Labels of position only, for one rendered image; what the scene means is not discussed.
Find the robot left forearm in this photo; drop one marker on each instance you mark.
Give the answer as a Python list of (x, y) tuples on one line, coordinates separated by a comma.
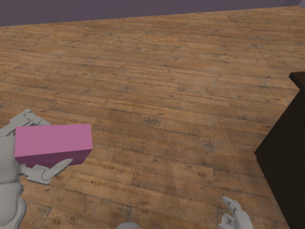
[(12, 206)]

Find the sponge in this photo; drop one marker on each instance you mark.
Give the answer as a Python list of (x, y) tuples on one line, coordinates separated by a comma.
[(47, 145)]

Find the robot left hand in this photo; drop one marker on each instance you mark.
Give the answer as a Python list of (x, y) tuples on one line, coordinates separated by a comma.
[(10, 170)]

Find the robot right hand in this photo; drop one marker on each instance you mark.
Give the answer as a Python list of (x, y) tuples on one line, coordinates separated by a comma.
[(241, 219)]

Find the table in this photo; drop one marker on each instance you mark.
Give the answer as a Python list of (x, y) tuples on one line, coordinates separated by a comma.
[(281, 157)]

